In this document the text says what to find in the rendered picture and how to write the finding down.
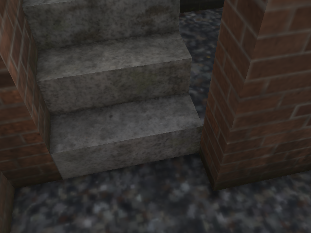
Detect stairs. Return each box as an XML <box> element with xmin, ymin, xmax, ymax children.
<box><xmin>22</xmin><ymin>0</ymin><xmax>203</xmax><ymax>180</ymax></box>

